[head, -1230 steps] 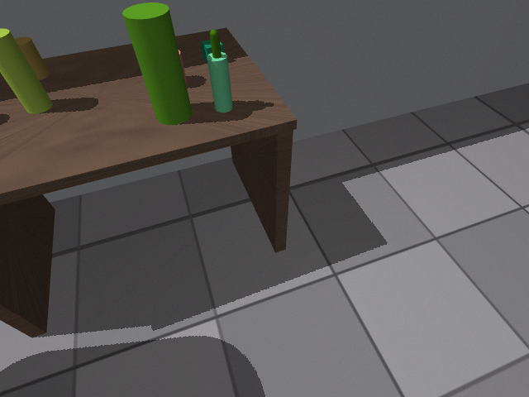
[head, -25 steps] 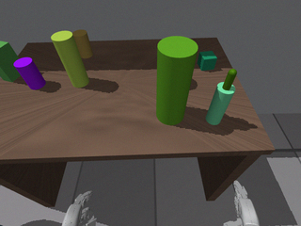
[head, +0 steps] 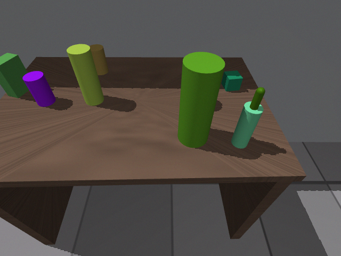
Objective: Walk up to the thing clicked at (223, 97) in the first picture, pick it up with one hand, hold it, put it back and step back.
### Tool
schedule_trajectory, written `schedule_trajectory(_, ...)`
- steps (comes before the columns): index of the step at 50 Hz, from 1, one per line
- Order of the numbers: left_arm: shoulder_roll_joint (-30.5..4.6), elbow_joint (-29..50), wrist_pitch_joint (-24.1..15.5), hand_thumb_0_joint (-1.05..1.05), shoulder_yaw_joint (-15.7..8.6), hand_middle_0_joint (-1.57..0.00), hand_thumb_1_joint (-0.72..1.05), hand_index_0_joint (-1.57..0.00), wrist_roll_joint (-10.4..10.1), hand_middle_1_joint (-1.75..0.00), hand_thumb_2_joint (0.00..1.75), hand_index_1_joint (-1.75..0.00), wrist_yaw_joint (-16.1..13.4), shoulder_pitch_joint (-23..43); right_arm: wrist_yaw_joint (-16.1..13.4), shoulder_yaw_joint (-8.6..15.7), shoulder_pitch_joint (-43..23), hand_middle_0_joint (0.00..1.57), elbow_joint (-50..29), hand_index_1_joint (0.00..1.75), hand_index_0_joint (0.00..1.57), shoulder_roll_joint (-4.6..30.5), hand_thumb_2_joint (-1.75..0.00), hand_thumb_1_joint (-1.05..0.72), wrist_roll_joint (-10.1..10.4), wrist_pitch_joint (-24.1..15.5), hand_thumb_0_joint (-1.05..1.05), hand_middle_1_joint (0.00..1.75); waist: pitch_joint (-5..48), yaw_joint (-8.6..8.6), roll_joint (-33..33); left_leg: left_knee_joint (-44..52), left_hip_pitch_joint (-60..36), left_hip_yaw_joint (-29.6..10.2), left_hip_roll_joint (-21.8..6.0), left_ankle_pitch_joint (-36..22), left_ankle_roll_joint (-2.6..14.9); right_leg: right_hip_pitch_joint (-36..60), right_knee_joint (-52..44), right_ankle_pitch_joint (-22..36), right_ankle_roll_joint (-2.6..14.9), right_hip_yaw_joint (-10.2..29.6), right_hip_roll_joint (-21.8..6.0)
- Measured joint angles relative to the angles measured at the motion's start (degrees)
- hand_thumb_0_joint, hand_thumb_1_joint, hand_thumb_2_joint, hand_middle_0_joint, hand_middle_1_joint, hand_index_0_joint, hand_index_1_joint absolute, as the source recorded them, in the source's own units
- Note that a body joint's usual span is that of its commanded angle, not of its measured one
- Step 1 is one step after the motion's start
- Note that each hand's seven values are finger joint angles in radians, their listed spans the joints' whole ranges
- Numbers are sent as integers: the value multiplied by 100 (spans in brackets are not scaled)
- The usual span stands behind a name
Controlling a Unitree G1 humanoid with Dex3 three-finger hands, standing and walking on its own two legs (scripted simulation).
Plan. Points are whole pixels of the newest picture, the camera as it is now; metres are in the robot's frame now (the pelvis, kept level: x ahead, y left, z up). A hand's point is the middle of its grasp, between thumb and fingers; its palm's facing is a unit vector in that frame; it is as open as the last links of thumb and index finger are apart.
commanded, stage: home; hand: right
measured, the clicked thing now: (249, 118) +0.47 -0.20 +0.06
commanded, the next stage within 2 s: stand in 1.56 s
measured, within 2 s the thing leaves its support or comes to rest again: neither
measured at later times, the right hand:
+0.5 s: hand out of the picture +0.05 -0.24 -0.15, palm faces -0.04 +0.93 -0.35, open 17.5 cm
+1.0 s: hand out of the picture +0.06 -0.24 -0.14, palm faces -0.03 +0.93 -0.36, open 17.5 cm
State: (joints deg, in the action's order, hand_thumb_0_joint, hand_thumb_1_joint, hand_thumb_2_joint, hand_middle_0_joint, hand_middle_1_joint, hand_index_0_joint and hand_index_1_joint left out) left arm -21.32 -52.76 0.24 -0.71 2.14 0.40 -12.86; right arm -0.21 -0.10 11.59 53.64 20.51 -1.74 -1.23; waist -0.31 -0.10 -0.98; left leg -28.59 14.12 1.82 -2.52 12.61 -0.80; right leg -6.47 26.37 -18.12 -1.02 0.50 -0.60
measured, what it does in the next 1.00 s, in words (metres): stands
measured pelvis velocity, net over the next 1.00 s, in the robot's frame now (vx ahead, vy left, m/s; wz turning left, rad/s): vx -0.01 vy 0.01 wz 0.00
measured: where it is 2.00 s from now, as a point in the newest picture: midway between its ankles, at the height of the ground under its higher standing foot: outside the picture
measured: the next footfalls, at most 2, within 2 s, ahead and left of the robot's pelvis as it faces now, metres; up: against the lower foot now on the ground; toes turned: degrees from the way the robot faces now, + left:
none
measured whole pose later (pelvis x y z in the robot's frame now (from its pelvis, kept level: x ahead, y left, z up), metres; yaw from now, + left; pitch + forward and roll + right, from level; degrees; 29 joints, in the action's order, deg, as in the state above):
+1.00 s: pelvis -0.01 +0.01 +0.01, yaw +0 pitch -2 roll +0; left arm -20.6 -63.9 0.2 0.1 1.3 0.4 -9.7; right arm 0.3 -0.5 7.1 65.0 20.0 -0.7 -0.5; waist -2.3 0.2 -1.0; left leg -20.3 10.3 2.4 -1.1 7.7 0.1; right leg -3.1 18.8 -13.5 -2.0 0.8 -2.0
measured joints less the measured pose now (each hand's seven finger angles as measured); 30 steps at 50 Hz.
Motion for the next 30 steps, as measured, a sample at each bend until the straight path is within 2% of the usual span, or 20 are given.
schedule_trajectory(5,-103,-445,30,0,56,-20,90,-21,-30,-30,89,-29,14,3,26,-36,-26,6,508,5,5,82,-4,55,30,55,-1,5,-76,35,-25,243,-126,20,14,-157,21,132,-273,182,-22,14,-12)
schedule_trajectory(12,-52,-821,34,0,132,-20,90,-21,-63,-30,89,-29,34,64,52,-102,-87,6,922,5,5,27,-4,55,43,77,-1,5,-154,47,-55,495,-239,62,57,-323,65,226,-510,356,-65,46,-56)
schedule_trajectory(30,43,-1093,-18,0,128,-20,90,-21,-80,-30,89,-29,0,217,46,-92,-403,6,1072,5,5,-109,-3,56,92,33,-1,5,-177,-3,-9,739,-345,92,132,-460,108,297,-686,459,-115,63,-129)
